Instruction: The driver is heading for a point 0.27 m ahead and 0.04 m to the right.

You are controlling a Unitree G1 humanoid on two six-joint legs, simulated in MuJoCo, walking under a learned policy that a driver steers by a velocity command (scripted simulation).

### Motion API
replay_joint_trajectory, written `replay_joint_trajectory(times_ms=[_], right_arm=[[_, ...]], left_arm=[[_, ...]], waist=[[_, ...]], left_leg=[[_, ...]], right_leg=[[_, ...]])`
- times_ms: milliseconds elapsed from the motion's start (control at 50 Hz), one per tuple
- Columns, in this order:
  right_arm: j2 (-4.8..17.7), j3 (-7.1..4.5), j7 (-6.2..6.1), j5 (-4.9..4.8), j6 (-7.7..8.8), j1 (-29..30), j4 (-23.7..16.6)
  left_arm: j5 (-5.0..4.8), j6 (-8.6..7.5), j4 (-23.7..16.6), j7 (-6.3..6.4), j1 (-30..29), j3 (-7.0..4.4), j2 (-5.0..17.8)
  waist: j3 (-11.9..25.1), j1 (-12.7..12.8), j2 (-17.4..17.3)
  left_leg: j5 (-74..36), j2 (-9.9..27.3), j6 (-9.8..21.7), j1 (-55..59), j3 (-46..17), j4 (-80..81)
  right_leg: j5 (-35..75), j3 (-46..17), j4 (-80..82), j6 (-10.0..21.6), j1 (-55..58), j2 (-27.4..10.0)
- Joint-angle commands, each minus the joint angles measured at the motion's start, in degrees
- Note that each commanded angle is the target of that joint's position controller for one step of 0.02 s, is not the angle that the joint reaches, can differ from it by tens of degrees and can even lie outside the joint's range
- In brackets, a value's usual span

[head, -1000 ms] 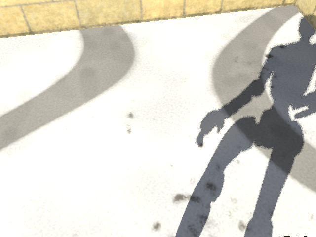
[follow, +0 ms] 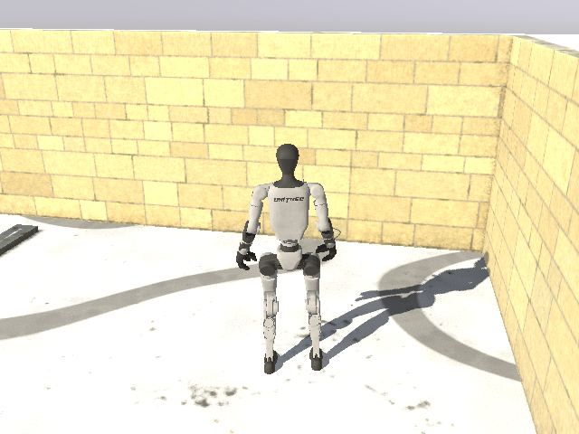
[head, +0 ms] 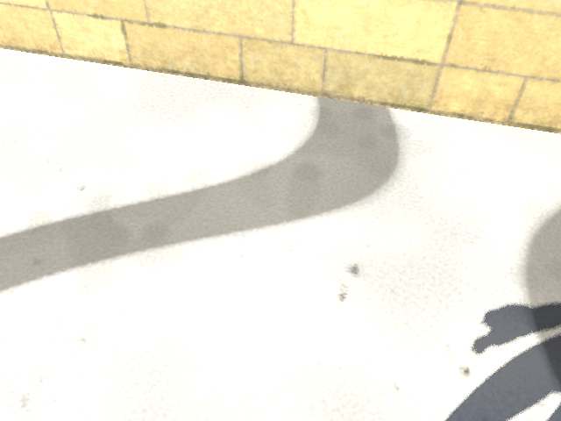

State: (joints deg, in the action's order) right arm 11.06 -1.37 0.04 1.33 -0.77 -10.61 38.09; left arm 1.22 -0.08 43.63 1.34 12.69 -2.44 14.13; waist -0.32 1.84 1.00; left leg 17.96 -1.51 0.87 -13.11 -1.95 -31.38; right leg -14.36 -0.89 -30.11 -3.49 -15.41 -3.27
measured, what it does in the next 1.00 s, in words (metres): stands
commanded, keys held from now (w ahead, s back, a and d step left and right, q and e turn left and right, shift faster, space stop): no key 1.00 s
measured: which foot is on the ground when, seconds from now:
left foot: down 0.00-1.00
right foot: down 0.00-1.00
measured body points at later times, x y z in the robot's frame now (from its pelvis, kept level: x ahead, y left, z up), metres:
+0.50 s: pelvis +0.01 +0.00 +0.00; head +0.01 +0.00 +0.45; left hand +0.08 +0.26 -0.13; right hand +0.12 -0.25 -0.12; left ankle -0.01 +0.11 -0.73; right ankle +0.02 -0.16 -0.73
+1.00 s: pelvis +0.01 -0.01 +0.00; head +0.01 -0.01 +0.45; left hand +0.03 +0.24 -0.15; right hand +0.05 -0.25 -0.14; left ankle -0.01 +0.11 -0.73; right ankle +0.02 -0.16 -0.73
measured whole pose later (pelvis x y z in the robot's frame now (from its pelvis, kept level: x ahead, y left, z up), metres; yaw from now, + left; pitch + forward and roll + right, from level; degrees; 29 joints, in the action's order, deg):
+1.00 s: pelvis +0.01 -0.01 +0.00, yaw +0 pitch -2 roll +0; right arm 10.8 -1.9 -2.2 0.1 -0.1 -15.7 55.5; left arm 0.0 0.5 60.9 3.2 13.6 -2.7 11.3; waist -2.3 0.7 0.0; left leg 17.8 -0.7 0.0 -10.1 -1.9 -29.5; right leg -14.6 -0.9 -29.2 -2.7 -13.0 -2.6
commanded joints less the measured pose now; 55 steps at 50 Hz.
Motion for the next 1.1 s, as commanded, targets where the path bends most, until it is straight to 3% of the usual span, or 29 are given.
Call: replay_joint_trajectory(times_ms=[20, 220, 680, 1100], right_arm=[[7.1, -1.96, -0.42, -0.18, 0.96, 0.9, -3.5], [5.9, -2.04, -0.59, -0.51, 0.99, -0.2, -1.3], [5.6, -2.18, -2.04, -1.08, 1.12, -5.0, 9.0], [4.8, -1.12, -2.4, -1.35, 1.1, -7.8, 17.9]], left_arm=[[-0.12, -0.99, -2.7, 0.2, -1.0, -1.51, 5.4], [-0.48, -1.07, 1.0, 0.8, 0.4, -1.64, 5.4], [-1.14, -0.18, 10.8, 1.76, 1.5, -1.57, 4.0], [-1.27, 0.27, 17.4, 1.99, 3.7, -0.74, 2.2]], waist=[[0.2, -0.7, -4.6], [1.0, -0.8, -1.7], [-1.1, -1.0, -1.1], [-2.9, -1.2, -1.2]], left_leg=[[-6.2, 5.8, 2.6, -3.0, -6.7, 8.8], [-9.5, 4.1, 2.2, -1.8, -4.6, 7.0], [-10.3, 2.4, 0.4, -1.4, -1.6, 6.8], [-8.4, 1.9, 0.1, -1.3, -0.6, 8.6]], right_leg=[[6.3, -0.3, 2.2, 0.4, 2.6, -0.1], [8.2, -0.3, 2.3, 0.4, 4.0, -0.3], [8.3, 0.3, 3.4, 1.5, 4.5, 0.6], [6.6, 1.0, 5.0, 1.8, 4.3, 1.4]])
